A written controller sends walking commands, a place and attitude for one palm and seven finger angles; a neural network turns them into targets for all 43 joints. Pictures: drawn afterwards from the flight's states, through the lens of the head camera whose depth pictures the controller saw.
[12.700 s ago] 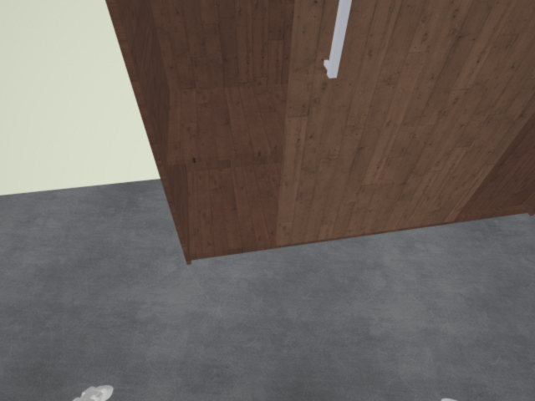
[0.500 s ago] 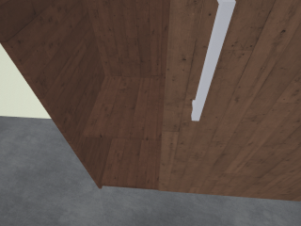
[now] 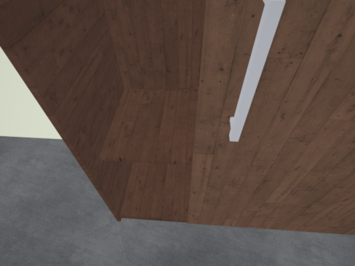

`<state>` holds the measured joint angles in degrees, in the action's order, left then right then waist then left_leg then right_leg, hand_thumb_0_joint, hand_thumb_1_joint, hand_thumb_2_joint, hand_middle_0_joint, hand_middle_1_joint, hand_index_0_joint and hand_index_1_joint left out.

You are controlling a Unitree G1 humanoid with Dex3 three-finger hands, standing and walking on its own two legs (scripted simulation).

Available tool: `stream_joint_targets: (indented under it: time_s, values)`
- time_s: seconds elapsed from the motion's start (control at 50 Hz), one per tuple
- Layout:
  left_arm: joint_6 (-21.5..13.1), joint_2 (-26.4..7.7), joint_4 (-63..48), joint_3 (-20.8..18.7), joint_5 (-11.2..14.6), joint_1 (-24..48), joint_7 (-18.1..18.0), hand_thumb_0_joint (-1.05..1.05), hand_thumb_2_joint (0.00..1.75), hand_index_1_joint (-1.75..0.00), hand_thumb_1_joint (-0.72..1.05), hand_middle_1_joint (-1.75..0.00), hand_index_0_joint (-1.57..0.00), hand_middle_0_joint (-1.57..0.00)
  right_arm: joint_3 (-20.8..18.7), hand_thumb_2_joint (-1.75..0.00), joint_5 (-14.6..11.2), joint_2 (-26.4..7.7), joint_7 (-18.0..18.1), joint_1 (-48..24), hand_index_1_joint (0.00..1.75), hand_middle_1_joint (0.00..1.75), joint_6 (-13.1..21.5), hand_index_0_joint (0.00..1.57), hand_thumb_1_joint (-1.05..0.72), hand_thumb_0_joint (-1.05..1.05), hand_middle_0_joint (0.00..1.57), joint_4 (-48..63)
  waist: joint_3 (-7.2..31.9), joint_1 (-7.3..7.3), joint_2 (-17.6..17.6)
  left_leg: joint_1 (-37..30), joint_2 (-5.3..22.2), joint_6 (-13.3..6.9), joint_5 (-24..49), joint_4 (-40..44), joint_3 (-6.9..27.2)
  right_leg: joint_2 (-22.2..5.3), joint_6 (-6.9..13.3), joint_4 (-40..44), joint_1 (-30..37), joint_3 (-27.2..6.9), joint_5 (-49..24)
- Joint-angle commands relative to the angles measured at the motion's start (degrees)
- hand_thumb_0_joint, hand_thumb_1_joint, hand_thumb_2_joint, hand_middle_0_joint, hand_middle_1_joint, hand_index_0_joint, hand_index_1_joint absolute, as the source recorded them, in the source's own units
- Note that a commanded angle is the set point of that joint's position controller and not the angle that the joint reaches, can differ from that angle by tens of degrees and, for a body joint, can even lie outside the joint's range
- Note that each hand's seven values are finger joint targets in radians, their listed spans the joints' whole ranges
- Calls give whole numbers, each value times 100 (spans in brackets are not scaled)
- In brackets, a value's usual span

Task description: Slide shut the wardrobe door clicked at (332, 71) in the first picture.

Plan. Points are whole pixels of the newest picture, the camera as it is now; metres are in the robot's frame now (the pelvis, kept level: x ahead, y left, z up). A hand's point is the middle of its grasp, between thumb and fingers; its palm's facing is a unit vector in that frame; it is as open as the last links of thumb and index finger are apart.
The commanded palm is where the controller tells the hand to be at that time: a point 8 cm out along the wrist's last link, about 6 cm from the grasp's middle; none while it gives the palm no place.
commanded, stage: raise the hand with hooked fingers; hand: right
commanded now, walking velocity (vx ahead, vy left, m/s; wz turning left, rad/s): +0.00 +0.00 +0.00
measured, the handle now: (247, 81) +0.41 -0.11 +0.23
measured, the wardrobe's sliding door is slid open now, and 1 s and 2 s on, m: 0.37 0.37 0.37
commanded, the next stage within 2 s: none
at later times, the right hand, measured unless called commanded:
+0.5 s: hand out of the picture +0.11 -0.19 +0.01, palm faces +0.21 +0.98 -0.05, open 9.1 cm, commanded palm +0.12 -0.24 +0.04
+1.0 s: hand (331, 216) +0.20 -0.23 +0.12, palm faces +0.07 +0.99 -0.08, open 12.2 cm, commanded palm +0.16 -0.28 +0.14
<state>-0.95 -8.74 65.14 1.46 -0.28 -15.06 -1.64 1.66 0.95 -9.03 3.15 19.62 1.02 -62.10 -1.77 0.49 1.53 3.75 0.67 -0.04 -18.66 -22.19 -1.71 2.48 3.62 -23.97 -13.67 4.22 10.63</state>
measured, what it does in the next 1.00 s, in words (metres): stands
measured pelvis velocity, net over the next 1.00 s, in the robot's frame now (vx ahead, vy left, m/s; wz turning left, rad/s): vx -0.03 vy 0.02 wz -0.02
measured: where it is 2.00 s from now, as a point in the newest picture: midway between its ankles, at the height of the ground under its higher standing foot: outside the picture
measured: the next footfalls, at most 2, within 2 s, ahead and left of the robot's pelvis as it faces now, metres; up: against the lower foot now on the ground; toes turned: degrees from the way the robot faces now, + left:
none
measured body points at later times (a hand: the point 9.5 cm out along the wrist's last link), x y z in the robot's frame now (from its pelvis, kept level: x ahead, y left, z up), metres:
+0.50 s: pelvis -0.05 +0.05 -0.04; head -0.05 +0.04 +0.41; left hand +0.18 +0.28 -0.07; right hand +0.09 -0.25 +0.02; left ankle -0.07 +0.12 -0.74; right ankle +0.02 -0.08 -0.74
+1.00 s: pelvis -0.03 +0.02 -0.02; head -0.05 +0.03 +0.43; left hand +0.14 +0.27 -0.09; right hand +0.19 -0.28 +0.13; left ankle -0.07 +0.12 -0.74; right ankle +0.02 -0.08 -0.74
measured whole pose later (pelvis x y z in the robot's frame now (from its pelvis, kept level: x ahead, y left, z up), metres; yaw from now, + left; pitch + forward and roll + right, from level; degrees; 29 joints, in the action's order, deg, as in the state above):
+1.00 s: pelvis -0.03 +0.02 -0.02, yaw -1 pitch +0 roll +1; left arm -20.6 -18.4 39.9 1.8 3.4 -16.1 -4.8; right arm -22.0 -21.6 -20.7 -21.9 11.5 2.7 2.9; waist 3.4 2.0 -3.3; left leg 11.1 -2.1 -1.7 -22.4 -33.5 -3.6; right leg -0.3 2.1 -36.4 -22.0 1.8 14.3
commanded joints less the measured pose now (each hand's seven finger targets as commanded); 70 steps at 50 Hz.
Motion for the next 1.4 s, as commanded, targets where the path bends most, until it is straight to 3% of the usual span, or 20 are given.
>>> stream_joint_targets:
  time_s: [0.0, 0.02, 0.04, 0.1, 0.16, 0.2, 0.24, 0.28, 0.34, 0.4, 0.48, 0.58, 0.66, 0.72, 0.8, 0.88, 0.94, 1.1, 1.26, 1.38]
  values:
    - [-1393, -1529, -2235, -252, 81, 140, -362, 0, 90, -30, 90, -30, -20, -20, -543, -88, -453, -1736, 301, -1427, 33, 33, 773, 20, -85, 0, 20, 7923, 2129, -198, -2588, 1085, 69, -330, 1610, -593, -68, -656, -715, -26, 2732, -702, -3399]
    - [-1691, -1339, -1951, -135, 99, -115, -253, 0, 90, -30, 90, -30, -20, -20, -439, -87, -518, -1251, 501, -820, 34, 34, 532, 21, -83, 0, 21, 6940, 2219, -114, -1828, 1362, -44, -255, 482, -1059, -169, -676, -794, 157, 2371, -775, -3596]
    - [-1763, -1067, -2003, -238, 126, -226, -126, 0, 90, -30, 90, -30, -20, -20, 88, -86, -600, -172, 437, 575, 36, 36, 85, 21, -81, 0, 21, 6292, 1504, -229, -1286, 1683, -100, -193, 79, -1301, -265, -782, -686, 292, 1933, -930, -3017]
    - [-1907, -1399, -2734, -278, 211, 414, -161, 0, 90, -30, 90, -30, -20, -20, -183, -83, -947, -359, 11, -97, 40, 40, 512, 21, -74, 0, 21, 6918, 386, -271, 577, 1955, -79, -96, -49, -452, -336, -505, -278, -97, 331, -959, 30]
    - [-1886, -1450, -3105, -402, -10, 472, 10, 0, 90, -30, 90, -30, -20, -20, -751, -80, -1171, -377, -659, 1078, 45, 45, 1369, 22, -67, 0, 22, 5976, 290, -84, 1259, 2508, -187, -118, 270, -698, -419, -319, -210, -844, -546, -882, 50]
    - [-1756, -1451, -3246, -474, 36, 776, 170, 0, 90, -30, 90, -30, -20, -20, -1127, -78, -1502, -367, -1404, 2018, 48, 48, 1987, 22, -62, 0, 22, 5225, 383, 258, 1197, 2572, -172, -175, 764, -1245, -408, -239, -343, -1256, -1137, -640, -139]
    - [-1713, -1588, -3597, -535, 74, 997, 189, 0, 90, -30, 90, -30, -20, -20, -1771, -76, -1885, -855, -2179, 1759, 51, 51, 2473, 22, -57, 0, 22, 5358, 677, 380, 420, 2628, 14, -279, 832, -1595, -103, -185, -401, -1618, -1407, -423, 86]
    - [-1564, -1548, -3940, -511, 138, 1181, 171, 0, 90, -30, 90, -30, -20, -20, -2271, -74, -1870, -1443, -2376, 1604, 54, 54, 2229, 23, -53, 0, 23, 5709, 883, 547, -424, 2467, 76, -286, 618, -1604, 154, -115, -352, -1738, -1468, -239, 253]
    - [-1451, -1370, -4453, -421, 206, 1330, 21, 0, 90, -30, 90, -30, -20, -20, -2200, -71, -2041, -1530, -2218, 363, 58, 58, 1976, 23, -46, 0, 23, 7221, 1228, 258, -316, 2583, -19, -133, -243, -1388, 318, -110, -196, -1799, -1379, -254, 691]
    - [-1498, -1258, -4255, -409, 149, 852, -149, 0, 90, -30, 90, -30, -20, -20, -2315, -68, -2067, -1799, -1771, -1038, 63, 63, 2306, 24, -39, 0, 24, 8603, 1544, -50, -813, 2638, -63, -123, -306, -1231, 590, -246, -114, -1943, -858, -502, 548]
    - [-1799, -1306, -3719, -218, 169, 607, -324, 0, 90, -30, 90, -30, -20, -20, -1727, -64, -2001, -1580, -1881, -1434, 69, 69, 2714, 24, -29, 0, 24, 8507, 1060, -393, -708, 2713, -69, -51, -121, -968, 618, -344, -19, -2006, -583, -632, 428]
    - [-2070, -1526, -3394, -118, 348, 775, -516, 0, 90, -30, 90, -30, -20, -20, -1829, -59, -2055, -2051, -2735, -1722, 76, 76, 1884, 25, -18, 0, 25, 6928, 394, -318, -521, 2537, 56, 117, -553, -447, 790, -339, -26, -1698, -751, -757, 783]
    - [-2048, -1426, -3536, -58, 346, 1084, -535, 0, 90, -30, 90, -30, -20, -20, -2781, -55, -2296, -2638, -2900, -1623, 82, 82, 914, 26, -8, 0, 26, 6389, 887, 134, -95, 1719, 314, 250, 146, -389, 936, -305, -113, -1512, -864, -829, 466]
    - [-2124, -1328, -3687, -21, 333, 1104, -408, 0, 90, -30, 90, -30, -20, -20, -3394, -52, -2596, -2734, -2710, -1245, 87, 87, 761, 26, -1, 0, 26, 6792, 1440, 379, -40, 1195, 358, 352, 1400, -565, 835, -290, -163, -1427, -632, -812, -78]
    - [-2305, -1339, -3738, -64, 320, 895, -237, 0, 90, -30, 90, -30, -20, -20, -3316, -48, -2606, -2449, -2531, -1079, 93, 93, 924, 27, 8, 0, 27, 7552, 1655, 347, -143, 1051, 244, 432, 2800, -738, 576, -272, -130, -1328, -170, -644, -695]
    - [-2407, -1464, -3637, -131, 376, 833, -252, 0, 90, -30, 90, -30, -20, -20, -2854, -44, -2414, -2213, -2552, -1418, 99, 99, 656, 28, 17, 0, 28, 7494, 1028, 218, -165, 1507, 36, 325, 2251, -555, 299, -331, -60, -1097, 99, -585, -644]
    - [-2425, -1529, -3582, -145, 403, 835, -334, 0, 90, -30, 90, -30, -20, -20, -2841, -41, -2305, -2494, -2500, -1944, 103, 103, 363, 28, 24, 0, 28, 7601, 815, 201, -432, 1644, -103, 81, 1386, -425, 10, -356, -51, -712, 333, -667, -401]
    - [-2306, -1452, -3517, 20, 324, 1039, -392, 0, 90, -30, 90, -30, -20, -20, -3450, -33, -2308, -3140, -2275, -2900, 115, 115, 145, 29, 43, 0, 29, 8532, 1625, 310, -1082, 1018, -157, -134, 1479, -295, -224, -399, -184, -291, 1386, -953, -975]
    - [-1854, -1453, -3494, 157, 485, 1336, -388, 0, 90, -30, 90, -30, -20, -20, -2908, -30, -2166, -2991, -2735, -3942, 120, 120, -1026, 30, 50, 0, 30, 7023, 463, 196, -549, 1411, -164, -136, 632, 133, -197, -485, -243, 385, 999, -1312, 425]
    - [-1676, -1439, -3724, 296, 465, 1629, -395, 0, 90, -30, 90, -30, -20, -20, -3495, -30, -2158, -3967, -2849, -5113, 120, 120, -1286, 30, 50, 0, 30, 8018, 1560, 294, -1021, 1139, -134, -180, 548, 173, -139, -433, -264, 421, 1734, -1467, 515]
